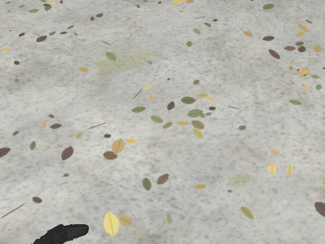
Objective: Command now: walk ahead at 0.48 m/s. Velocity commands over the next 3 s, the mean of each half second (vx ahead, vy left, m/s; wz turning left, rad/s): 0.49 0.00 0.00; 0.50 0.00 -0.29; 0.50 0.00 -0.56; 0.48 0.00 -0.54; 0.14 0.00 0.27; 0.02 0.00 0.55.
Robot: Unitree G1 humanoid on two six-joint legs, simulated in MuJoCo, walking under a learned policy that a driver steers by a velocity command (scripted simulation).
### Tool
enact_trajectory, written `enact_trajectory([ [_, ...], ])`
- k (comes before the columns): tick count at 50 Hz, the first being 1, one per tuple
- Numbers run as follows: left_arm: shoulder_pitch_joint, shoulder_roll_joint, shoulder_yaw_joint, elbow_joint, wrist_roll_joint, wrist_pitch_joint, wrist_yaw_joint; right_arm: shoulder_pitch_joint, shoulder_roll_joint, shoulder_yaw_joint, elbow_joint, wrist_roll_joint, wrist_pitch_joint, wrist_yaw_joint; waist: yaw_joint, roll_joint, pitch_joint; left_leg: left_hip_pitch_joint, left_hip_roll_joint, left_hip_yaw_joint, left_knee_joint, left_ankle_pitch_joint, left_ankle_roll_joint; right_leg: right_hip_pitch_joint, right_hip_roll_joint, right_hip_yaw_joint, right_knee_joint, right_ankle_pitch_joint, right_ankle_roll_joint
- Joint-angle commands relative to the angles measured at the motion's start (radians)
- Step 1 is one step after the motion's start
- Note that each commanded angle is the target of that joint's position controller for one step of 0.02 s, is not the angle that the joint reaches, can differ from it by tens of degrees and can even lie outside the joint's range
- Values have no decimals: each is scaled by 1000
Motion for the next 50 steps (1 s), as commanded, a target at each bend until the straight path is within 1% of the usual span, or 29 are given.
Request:
enact_trajectory([
  [1,512,246,72,99,20,11,13,69,-17,16,-65,17,-57,23,194,-200,-481,-727,-97,-172,861,-48,30,997,-402,877,-293,-321,-279],
  [2,401,193,54,87,10,5,12,-49,-100,-9,-111,47,-76,26,172,-178,-293,-830,-30,-174,919,-12,54,853,-361,729,-314,-323,-213],
  [3,294,148,38,61,9,0,12,-128,-124,-12,-137,52,-84,18,139,-91,-183,-818,30,-143,883,83,67,670,-328,568,-333,-227,-176],
  [4,227,113,27,55,19,-7,6,-161,-125,-22,-140,39,-80,8,100,-24,-114,-765,72,-124,813,155,69,504,-290,448,-361,-120,-153],
  [5,196,87,19,58,29,-14,1,-136,-110,-29,-135,26,-65,0,56,-40,-90,-687,108,-130,753,197,72,396,-250,357,-389,-69,-131],
  [6,194,75,16,68,32,-15,-2,-106,-83,-29,-129,22,-48,-2,34,-63,-80,-638,119,-130,718,209,71,336,-228,314,-415,-64,-130],
  [7,211,81,16,80,29,-16,-1,-92,-62,-28,-127,21,-35,-5,24,-68,-65,-624,125,-121,685,209,67,299,-217,281,-439,-49,-138],
  [9,249,115,21,98,29,-18,13,-145,-69,-32,-152,15,-22,-8,19,-64,-23,-673,136,-108,606,262,47,265,-213,236,-478,-22,-154],
  [12,314,147,27,113,27,-13,38,-282,-87,-38,-201,2,-24,-6,48,-43,9,-792,142,-102,416,429,16,325,-212,208,-497,14,-149],
  [16,384,162,29,125,14,-4,51,-431,-65,-28,-240,8,-36,12,94,-47,22,-750,90,-52,156,601,8,371,-179,130,-495,40,-110],
  [21,469,173,39,164,3,17,56,-553,-75,-19,-289,19,-44,41,125,-50,51,-775,63,-52,21,538,31,545,-244,131,-425,59,-98],
  [23,461,186,46,166,2,28,59,-535,-99,-25,-296,21,-50,50,99,-65,35,-731,47,-46,-9,459,57,602,-271,140,-371,142,-80],
  [24,442,195,49,161,3,33,60,-488,-120,-34,-288,22,-53,52,68,-81,5,-653,23,-26,-18,422,72,613,-269,132,-315,274,-68],
  [25,417,192,48,155,3,39,59,-381,-150,-52,-258,19,-55,50,5,-83,-60,-502,-13,6,-36,413,94,601,-237,100,-184,445,-48],
  [26,413,161,35,145,10,42,59,-199,-206,-79,-203,16,-55,44,-67,-61,-178,-241,-5,-9,-15,425,129,505,-178,56,38,467,-16],
  [27,500,77,8,123,23,33,53,-36,-305,-104,-171,-6,-53,37,-64,117,-348,157,250,-371,-14,359,254,160,-65,4,431,147,45],
  [28,539,15,-14,132,18,7,45,0,-294,-95,-157,0,-50,45,-46,282,-443,314,369,-763,-190,200,339,-88,69,115,656,-492,70],
  [29,449,124,15,121,-17,-11,42,-51,-209,-71,-165,7,-53,44,-59,197,-341,246,340,-690,-217,127,282,-202,9,205,761,-477,44],
  [30,368,155,22,95,-33,-20,44,-149,-170,-58,-190,7,-56,40,-40,143,-217,97,318,-534,-233,197,238,-233,-43,181,754,-379,26],
  [31,330,154,26,92,-25,-17,52,-228,-137,-47,-205,-2,-58,40,-9,68,-154,-51,286,-417,-265,283,215,-185,-91,166,702,-284,25],
  [32,332,139,34,96,-16,-4,58,-269,-107,-39,-206,-11,-63,42,24,68,-105,-158,251,-322,-304,335,195,-130,-124,171,643,-225,26],
  [33,357,117,36,103,-15,13,57,-281,-87,-33,-198,-19,-65,44,51,91,-93,-221,227,-261,-334,357,182,-71,-142,179,613,-190,25],
  [35,381,77,36,111,-17,38,57,-260,-95,-37,-177,-21,-70,38,68,90,-63,-270,211,-169,-374,423,186,-59,-145,179,580,-154,32],
  [37,335,79,41,92,-12,49,59,-237,-122,-44,-165,-24,-73,26,67,67,-31,-264,212,-106,-394,494,189,-127,-141,196,523,-75,43],
  [40,259,76,44,60,-2,46,50,-218,-131,-46,-159,-26,-69,8,55,52,-8,-227,202,-21,-406,554,173,-190,-122,202,370,74,58],
  [43,162,60,35,24,3,42,32,-202,-141,-45,-161,-19,-64,-5,29,47,17,-214,186,66,-424,563,149,-160,-110,128,205,188,58],
  [47,38,38,19,-42,5,43,7,-115,-157,-52,-135,-7,-42,-14,-15,25,60,-57,230,117,-380,643,143,-221,-98,69,89,155,39],
  [49,6,41,18,-76,2,43,-8,-105,-169,-58,-134,-1,-24,-16,-13,31,65,16,256,138,-323,751,139,-232,-82,33,62,73,21],
  [50,10,50,22,-89,0,43,-15,-120,-180,-61,-141,2,-17,-18,5,45,54,29,260,156,-279,884,130,-192,-62,5,50,25,6],
])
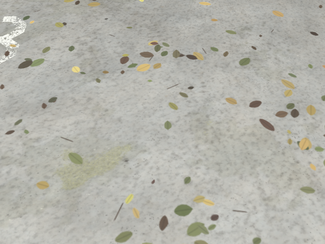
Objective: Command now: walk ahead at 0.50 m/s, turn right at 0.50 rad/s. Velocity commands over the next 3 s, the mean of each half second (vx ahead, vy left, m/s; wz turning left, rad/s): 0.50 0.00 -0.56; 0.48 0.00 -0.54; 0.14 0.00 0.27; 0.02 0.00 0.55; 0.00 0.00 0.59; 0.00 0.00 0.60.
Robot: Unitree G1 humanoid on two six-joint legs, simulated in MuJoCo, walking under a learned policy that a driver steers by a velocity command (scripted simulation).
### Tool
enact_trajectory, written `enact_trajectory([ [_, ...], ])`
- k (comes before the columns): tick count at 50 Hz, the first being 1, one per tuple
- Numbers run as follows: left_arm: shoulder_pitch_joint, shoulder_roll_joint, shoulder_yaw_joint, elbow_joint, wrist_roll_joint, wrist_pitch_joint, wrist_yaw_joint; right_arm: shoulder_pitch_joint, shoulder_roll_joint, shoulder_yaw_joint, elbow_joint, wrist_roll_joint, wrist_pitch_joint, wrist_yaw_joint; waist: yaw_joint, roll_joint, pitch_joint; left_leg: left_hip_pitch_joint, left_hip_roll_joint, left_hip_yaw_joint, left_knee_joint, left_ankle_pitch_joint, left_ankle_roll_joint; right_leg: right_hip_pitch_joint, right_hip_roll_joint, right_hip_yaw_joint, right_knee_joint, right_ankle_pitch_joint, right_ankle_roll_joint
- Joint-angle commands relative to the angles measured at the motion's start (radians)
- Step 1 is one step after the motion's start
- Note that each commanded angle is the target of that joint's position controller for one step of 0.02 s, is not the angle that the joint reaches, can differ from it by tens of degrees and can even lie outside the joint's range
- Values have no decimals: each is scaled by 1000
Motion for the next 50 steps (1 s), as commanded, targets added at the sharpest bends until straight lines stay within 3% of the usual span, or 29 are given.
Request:
enact_trajectory([
  [1,-104,66,12,-118,-4,-14,-23,10,-192,-43,-44,11,17,-13,26,96,62,34,325,-32,91,919,107,-5,49,-80,-25,-126,-41],
  [3,46,132,45,-104,-9,-10,-26,-23,-223,-50,-63,13,31,-20,121,139,-41,14,314,-16,332,1185,84,221,125,-123,-22,-208,-88],
  [4,206,193,78,-67,-10,-9,-15,-49,-225,-48,-75,18,32,-19,209,116,-125,-88,272,0,555,1103,50,469,155,-100,-109,-137,-129],
  [5,332,290,107,-43,-5,2,11,-34,-185,-33,-103,-4,18,-15,229,-44,-224,-367,208,-2,886,622,6,774,-27,195,-122,-118,-196],
  [6,286,348,108,-74,-4,-7,12,39,-50,7,-155,-8,-23,7,113,-231,-339,-771,-37,-179,1237,-225,-50,1067,-264,810,-285,-207,-418],
  [7,331,267,83,-68,10,-10,13,-81,-136,-9,-181,36,-71,28,182,-116,-362,-894,6,-360,1278,-204,-16,1086,-254,821,-369,-243,-381],
  [8,288,205,68,-69,11,-20,16,-147,-152,-11,-203,61,-87,34,171,-76,-231,-946,59,-351,1223,-126,13,982,-217,647,-360,-195,-326],
  [9,206,167,57,-86,5,-28,13,-155,-147,-13,-194,44,-89,27,113,38,-135,-893,108,-345,1110,-54,16,805,-166,517,-366,-95,-282],
  [10,141,133,45,-105,4,-32,14,-156,-164,-26,-186,16,-78,18,77,53,-95,-813,138,-337,1017,-21,6,670,-127,426,-379,-11,-252],
  [11,114,123,39,-120,10,-32,19,-136,-165,-32,-186,8,-61,18,47,44,-75,-747,153,-338,978,1,-5,578,-105,389,-403,28,-248],
  [14,137,177,49,-126,7,-35,37,-158,-130,-28,-216,-9,-31,13,29,24,-42,-710,149,-306,819,67,-54,452,-76,325,-440,119,-250],
  [16,167,204,57,-126,4,-32,50,-243,-115,-21,-248,-14,-26,9,53,4,-19,-710,125,-289,658,195,-74,411,-40,279,-442,114,-225],
  [19,210,203,58,-122,-3,-21,56,-350,-90,-8,-281,-7,-31,19,101,-38,-11,-635,66,-275,418,400,-70,380,11,242,-417,21,-169],
  [21,245,201,57,-113,-5,-17,55,-399,-101,-8,-305,6,-35,26,125,-57,-11,-605,43,-280,348,448,-65,398,-3,280,-399,-36,-153],
  [24,271,188,54,-107,-9,-9,59,-416,-142,-18,-327,13,-48,39,122,-72,-19,-600,34,-315,272,379,-42,504,-42,374,-314,-90,-139],
  [26,260,193,56,-117,-3,-2,65,-370,-166,-27,-323,15,-61,44,89,-103,-28,-541,28,-314,248,295,-14,543,-58,427,-249,-64,-125],
  [27,241,180,51,-128,-1,-1,65,-290,-182,-38,-303,11,-67,42,43,-108,-58,-431,22,-296,209,298,10,533,-29,422,-183,-13,-105],
  [28,223,138,35,-146,4,-5,61,-165,-220,-52,-284,-7,-73,37,-18,-81,-158,-217,101,-355,234,300,59,465,23,375,-9,0,-71],
  [29,282,84,19,-170,3,-11,61,-10,-295,-72,-269,-25,-70,29,-40,89,-313,140,315,-632,235,220,167,205,136,251,316,-202,-3],
  [30,380,88,8,-187,-15,-19,59,42,-302,-76,-239,-12,-54,39,-2,377,-392,296,465,-1022,128,0,263,-50,168,197,545,-640,28],
  [31,337,187,28,-168,-25,-14,59,0,-204,-51,-262,5,-46,37,-21,243,-268,210,442,-975,100,-181,229,-143,93,220,654,-576,36],
  [32,242,216,36,-184,-16,-7,58,-53,-163,-39,-274,6,-35,32,-32,147,-144,65,402,-813,83,-139,187,-156,59,178,669,-487,41],
  [33,198,204,37,-197,-4,-4,58,-103,-151,-31,-276,-4,-27,32,-9,96,-71,-70,360,-701,56,-30,170,-120,27,157,636,-419,42],
  [34,183,186,40,-204,1,-1,54,-131,-130,-24,-272,-10,-25,31,15,102,-26,-161,324,-615,29,58,162,-86,-3,157,592,-379,40],
  [37,197,129,32,-219,-11,17,46,-142,-133,-27,-253,-5,-36,33,44,139,-5,-253,287,-446,-41,193,171,-34,-41,126,521,-327,46],
  [40,147,117,27,-252,-3,22,44,-122,-174,-41,-235,-5,-40,30,41,102,-3,-223,303,-348,-65,320,191,-83,-54,126,414,-224,66],
  [44,50,100,16,-275,-4,11,21,-108,-200,-47,-222,0,-26,23,8,92,16,-187,270,-196,-61,397,155,-46,-41,72,186,-29,63],
  [47,-49,70,2,-309,6,2,6,-53,-213,-46,-195,13,-9,23,-26,74,54,-186,269,-152,-29,516,146,36,1,17,29,-16,48],
  [50,-40,98,12,-323,15,-11,-3,-29,-249,-48,-166,39,11,28,13,119,22,-113,288,-174,85,772,130,143,56,-14,-78,-101,9],
])
Over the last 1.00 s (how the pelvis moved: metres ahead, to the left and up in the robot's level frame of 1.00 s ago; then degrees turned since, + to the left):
0.57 0.04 0.02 -11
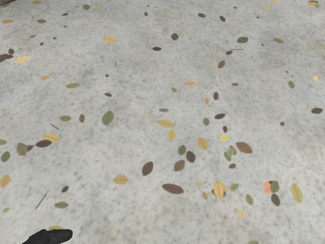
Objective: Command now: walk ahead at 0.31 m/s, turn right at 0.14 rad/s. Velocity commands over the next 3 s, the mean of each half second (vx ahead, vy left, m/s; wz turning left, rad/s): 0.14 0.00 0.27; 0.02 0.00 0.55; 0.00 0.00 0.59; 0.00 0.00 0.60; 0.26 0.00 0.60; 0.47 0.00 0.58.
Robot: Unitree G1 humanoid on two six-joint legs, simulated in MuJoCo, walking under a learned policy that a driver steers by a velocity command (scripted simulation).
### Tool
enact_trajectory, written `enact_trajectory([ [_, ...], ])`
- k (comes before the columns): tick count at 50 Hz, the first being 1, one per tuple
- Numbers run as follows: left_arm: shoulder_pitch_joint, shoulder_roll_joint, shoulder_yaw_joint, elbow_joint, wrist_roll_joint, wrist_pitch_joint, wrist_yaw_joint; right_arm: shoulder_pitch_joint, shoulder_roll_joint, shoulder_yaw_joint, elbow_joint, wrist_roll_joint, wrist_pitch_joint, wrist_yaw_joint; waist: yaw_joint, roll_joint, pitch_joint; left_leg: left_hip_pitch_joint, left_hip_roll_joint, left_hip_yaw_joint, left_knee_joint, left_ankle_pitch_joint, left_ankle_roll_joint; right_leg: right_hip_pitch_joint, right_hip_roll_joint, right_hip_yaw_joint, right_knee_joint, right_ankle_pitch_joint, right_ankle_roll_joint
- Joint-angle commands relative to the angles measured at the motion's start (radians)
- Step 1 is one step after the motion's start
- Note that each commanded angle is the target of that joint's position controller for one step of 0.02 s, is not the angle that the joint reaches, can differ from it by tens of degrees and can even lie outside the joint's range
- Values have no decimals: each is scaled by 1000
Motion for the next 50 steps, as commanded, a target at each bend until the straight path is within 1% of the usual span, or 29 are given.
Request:
enact_trajectory([
  [1,34,80,27,-65,17,-28,-5,-38,-199,-36,-36,28,6,-2,110,137,-49,-19,220,-121,109,842,144,214,88,-68,-138,-5,-45],
  [2,157,123,47,-22,26,-32,2,-41,-185,-29,-30,30,7,-2,178,122,-119,-60,179,-102,250,862,111,408,108,-81,-220,134,-72],
  [3,264,201,66,3,44,-30,18,-20,-132,-7,-42,4,-2,-1,210,63,-229,-224,117,-85,453,599,55,675,-18,22,-149,535,-112],
  [4,301,255,58,-5,74,-22,38,59,-16,35,-60,-39,-12,14,164,-202,-387,-544,-17,-118,836,-344,-17,1009,-333,344,-40,1092,-269],
  [5,316,228,47,-20,62,-14,32,152,-72,27,-12,1,-14,16,185,-190,-579,-570,-34,-342,1009,-469,-31,1038,-424,455,-66,1059,-376],
  [6,286,199,46,-2,40,-7,24,70,-150,3,-22,36,-5,15,198,-122,-489,-637,8,-328,1032,-399,-33,934,-354,348,-130,852,-346],
  [7,211,160,34,8,22,-11,23,-12,-138,4,-46,32,7,6,170,-85,-347,-696,51,-282,972,-328,-33,818,-287,268,-178,651,-288],
  [8,140,107,17,12,17,-15,25,-41,-122,3,-39,16,28,-7,140,-49,-245,-672,80,-268,920,-264,-42,671,-246,207,-228,531,-246],
  [9,82,85,10,15,23,-17,25,-17,-110,1,-29,6,55,-16,96,-61,-194,-580,93,-263,877,-219,-54,522,-222,144,-278,468,-225],
  [11,13,111,22,19,46,-24,33,22,-80,-1,-33,1,89,-31,48,-84,-161,-461,70,-222,833,-149,-68,358,-212,61,-350,401,-223],
  [13,-12,132,32,28,46,-25,46,9,-73,-4,-55,-6,104,-38,41,-89,-152,-453,72,-210,777,-91,-63,325,-222,13,-380,323,-225],
  [17,-17,140,38,56,34,-7,73,-81,-74,-6,-108,-8,122,-24,69,-91,-136,-443,87,-195,642,25,-34,337,-237,-41,-417,73,-212],
  [21,-6,164,47,84,16,16,76,-131,-93,-17,-156,-10,132,-1,84,-90,-116,-424,73,-160,525,-8,0,397,-269,-56,-376,-1,-182],
  [23,-20,175,51,95,-2,27,76,-104,-88,-22,-158,-12,132,11,61,-80,-116,-353,44,-119,383,42,33,413,-258,-82,-304,-13,-139],
  [24,-4,162,49,108,-10,33,77,-77,-95,-28,-150,-16,129,12,54,-59,-117,-295,15,-106,298,98,58,402,-228,-107,-240,-64,-99],
  [25,51,130,43,133,-5,40,74,-48,-137,-43,-146,-23,125,5,59,36,-95,-237,27,-178,179,247,97,354,-164,-162,-104,-161,-29],
  [26,66,77,30,116,35,42,69,-36,-255,-69,-169,-24,118,-15,98,326,-80,-124,261,-509,111,616,194,126,-28,-259,211,-449,76],
  [27,-32,93,31,66,38,40,77,-30,-293,-68,-195,-52,101,-7,51,367,-93,-142,378,-724,57,653,380,-42,96,-101,432,-662,107],
  [28,-70,127,41,62,23,43,80,-31,-258,-61,-196,-57,78,4,36,244,-121,-132,341,-666,50,604,378,-71,80,-3,532,-618,93],
  [29,-58,131,45,69,11,44,83,-74,-238,-56,-201,-42,62,2,66,201,-116,-126,289,-587,64,559,322,-89,65,26,539,-521,75],
  [30,-37,133,50,92,16,45,90,-122,-205,-50,-212,-22,61,-5,88,145,-124,-124,249,-542,77,516,271,-90,50,40,517,-447,72],
  [31,-30,147,56,97,23,45,96,-158,-180,-41,-222,-7,67,-14,103,147,-125,-141,233,-516,78,517,248,-71,46,47,498,-399,76],
  [33,-16,130,55,102,19,41,92,-152,-167,-34,-234,-13,73,-27,113,150,-164,-145,207,-495,82,563,247,-17,68,46,496,-336,84],
  [38,-49,92,38,95,11,32,86,-124,-191,-46,-250,-6,87,-46,86,160,-161,-114,177,-525,85,431,244,25,91,64,246,-282,111],
  [41,-51,99,37,97,7,26,75,-137,-202,-51,-266,-10,97,-43,78,183,-139,-180,164,-568,80,336,251,110,106,65,139,-290,115],
  [45,-28,118,40,99,0,9,58,-160,-200,-52,-284,-7,107,-32,77,204,-139,-191,151,-651,108,375,249,199,125,69,13,-316,100],
  [48,52,125,46,118,0,-6,43,-204,-190,-47,-304,9,118,-36,128,197,-148,-215,101,-670,171,386,197,354,124,48,-250,-159,68],
  [49,86,161,57,128,8,-6,43,-193,-166,-41,-311,9,121,-40,129,156,-161,-290,58,-639,224,265,151,469,46,91,-307,-64,38],
  [50,92,228,70,119,25,2,51,-142,-104,-25,-312,-5,120,-37,90,-63,-179,-434,-57,-494,438,-57,91,584,-170,280,-330,81,-45],
])
Over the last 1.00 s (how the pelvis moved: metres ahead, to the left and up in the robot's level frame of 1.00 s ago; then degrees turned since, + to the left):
0.54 -0.12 0.00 -34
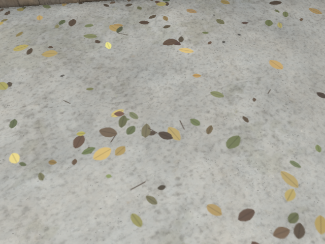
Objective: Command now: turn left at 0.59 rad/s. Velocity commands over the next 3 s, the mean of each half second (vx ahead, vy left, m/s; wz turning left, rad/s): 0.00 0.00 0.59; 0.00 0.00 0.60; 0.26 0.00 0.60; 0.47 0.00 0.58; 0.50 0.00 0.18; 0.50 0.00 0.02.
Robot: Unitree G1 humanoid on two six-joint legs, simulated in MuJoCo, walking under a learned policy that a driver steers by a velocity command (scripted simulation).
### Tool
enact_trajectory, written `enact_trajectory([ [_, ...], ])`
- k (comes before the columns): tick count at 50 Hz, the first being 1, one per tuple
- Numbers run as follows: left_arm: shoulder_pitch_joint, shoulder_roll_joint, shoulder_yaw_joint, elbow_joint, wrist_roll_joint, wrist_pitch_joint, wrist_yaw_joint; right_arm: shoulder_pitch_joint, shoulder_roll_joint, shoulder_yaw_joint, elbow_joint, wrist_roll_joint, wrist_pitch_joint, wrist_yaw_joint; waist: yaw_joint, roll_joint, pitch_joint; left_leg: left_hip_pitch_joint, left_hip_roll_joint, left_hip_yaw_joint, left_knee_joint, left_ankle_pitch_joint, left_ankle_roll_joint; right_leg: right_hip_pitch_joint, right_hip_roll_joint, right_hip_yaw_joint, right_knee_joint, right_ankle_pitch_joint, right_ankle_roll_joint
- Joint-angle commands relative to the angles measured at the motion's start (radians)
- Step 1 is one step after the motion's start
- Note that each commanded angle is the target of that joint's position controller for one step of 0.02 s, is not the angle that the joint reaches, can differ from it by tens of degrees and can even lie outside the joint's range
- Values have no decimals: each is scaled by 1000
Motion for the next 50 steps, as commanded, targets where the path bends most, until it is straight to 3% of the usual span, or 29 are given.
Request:
enact_trajectory([
  [1,65,242,56,-43,48,-3,3,28,-103,-32,-111,1,-18,0,-18,-336,-115,-238,-34,49,335,-415,-15,200,-446,451,-179,439,-267],
  [2,20,187,42,-74,44,-6,6,42,-181,-54,-89,-10,-25,3,-11,-241,-103,-256,42,34,526,-380,-49,171,-463,419,-180,426,-311],
  [3,-27,135,28,-88,34,-5,12,53,-202,-68,-65,-2,-21,7,-25,-182,-86,-249,54,43,595,-307,-64,148,-391,302,-164,389,-263],
  [4,-56,118,22,-96,21,-1,17,71,-176,-66,-44,-2,-9,4,-35,-157,-69,-256,63,58,631,-253,-83,145,-325,214,-154,335,-216],
  [5,-59,108,17,-98,8,2,22,67,-152,-60,-45,-4,0,5,-20,-162,-51,-284,69,67,661,-204,-102,152,-306,169,-152,343,-208],
  [8,6,128,20,-88,16,18,38,1,-89,-36,-88,10,2,15,25,-184,-48,-297,93,141,560,-143,-128,202,-279,71,-164,381,-220],
  [12,30,180,37,-92,14,30,35,-43,-62,-17,-127,1,-1,28,59,-206,-89,-196,140,190,348,-155,-126,245,-321,19,-152,417,-233],
  [17,17,213,48,-96,-13,29,11,0,-87,-29,-133,4,11,46,36,-221,-87,-20,126,260,100,-97,-70,196,-351,-31,-103,398,-199],
  [19,17,189,43,-85,-32,25,7,74,-92,-41,-108,1,14,46,-9,-184,-97,139,89,282,-109,59,-13,133,-321,-89,9,314,-127],
  [20,79,144,32,-64,-17,22,1,117,-142,-60,-101,1,11,35,-11,-51,-120,299,135,177,-180,266,30,12,-263,-168,169,166,-49],
  [21,70,66,2,-110,46,19,-4,138,-274,-84,-129,-9,3,18,18,289,-130,468,425,-224,-163,705,163,-311,-122,-234,507,-392,55],
  [22,-25,111,14,-145,30,15,7,151,-253,-70,-144,-43,-24,33,-57,229,-195,378,519,-339,-189,713,341,-385,-52,-59,695,-477,69],
  [23,-57,146,25,-150,4,19,13,125,-218,-60,-133,-46,-45,41,-53,143,-157,341,461,-256,-211,595,319,-399,-73,-16,757,-406,59],
  [24,-47,153,29,-142,-2,22,19,77,-191,-52,-123,-30,-54,37,-21,116,-111,303,396,-179,-214,492,256,-402,-89,-5,737,-312,46],
  [25,-33,155,33,-125,7,25,26,35,-163,-43,-126,-15,-52,29,-4,81,-98,282,353,-143,-214,420,210,-395,-100,4,703,-241,44],
  [26,-16,160,36,-122,14,29,28,4,-155,-36,-131,-8,-47,23,16,93,-91,238,328,-116,-217,433,197,-358,-90,1,691,-189,51],
  [28,11,142,33,-114,10,27,22,-4,-148,-29,-137,-16,-42,12,30,105,-118,219,302,-101,-224,436,199,-307,-63,-7,676,-122,62],
  [33,-27,107,16,-128,7,22,18,16,-165,-36,-131,-12,-34,-1,4,112,-112,235,281,-156,-212,295,200,-272,-35,12,420,-96,80],
  [39,-27,118,19,-141,-4,3,-2,-5,-177,-42,-138,-10,-20,13,-8,136,-102,182,266,-284,-181,248,200,-146,3,24,223,-138,59],
  [42,24,118,24,-134,-5,-10,-15,-38,-169,-40,-144,4,-12,13,25,137,-119,186,233,-324,-129,298,167,-39,10,15,28,-56,33],
  [43,59,123,28,-123,0,-14,-16,-50,-160,-37,-146,12,-9,10,47,123,-123,149,202,-309,-99,256,133,49,-7,8,-91,65,16],
  [44,87,174,41,-123,13,-12,-10,-17,-123,-26,-145,7,-10,7,35,36,-151,57,149,-250,-5,80,78,173,-141,107,-130,151,-33],
  [45,47,253,53,-136,27,0,-3,55,-80,-16,-146,-2,-15,10,-34,-238,-122,-138,-19,-40,202,-287,6,245,-343,324,-150,369,-161],
  [46,63,224,48,-138,46,-2,-4,38,-165,-43,-150,-8,-24,6,3,-289,-103,-220,-12,38,442,-428,-47,173,-463,456,-178,410,-301],
  [47,21,174,31,-156,38,-4,2,50,-213,-63,-130,-4,-24,7,-10,-205,-82,-226,39,31,570,-358,-69,146,-434,379,-170,373,-297],
  [49,-40,123,16,-169,14,2,15,66,-178,-63,-93,0,-5,5,-20,-157,-45,-248,56,57,653,-236,-102,138,-311,202,-154,287,-213],
  [50,-36,121,12,-168,8,5,21,63,-151,-55,-94,3,2,8,-10,-160,-34,-265,61,70,675,-201,-116,147,-297,158,-152,323,-213],
])
Over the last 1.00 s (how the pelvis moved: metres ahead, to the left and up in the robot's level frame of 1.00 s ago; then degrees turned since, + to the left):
0.14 -0.01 0.00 31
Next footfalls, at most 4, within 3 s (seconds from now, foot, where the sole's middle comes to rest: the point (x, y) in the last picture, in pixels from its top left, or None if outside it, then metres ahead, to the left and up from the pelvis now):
0.40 left None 0.01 0.15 -0.77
0.88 right None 0.10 -0.05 -0.77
1.32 left None -0.06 0.17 -0.77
1.76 right None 0.32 0.33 -0.77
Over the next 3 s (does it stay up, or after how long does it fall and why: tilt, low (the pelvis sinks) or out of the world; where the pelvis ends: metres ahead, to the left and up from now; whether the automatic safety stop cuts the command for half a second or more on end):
stays up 0.38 0.87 0.01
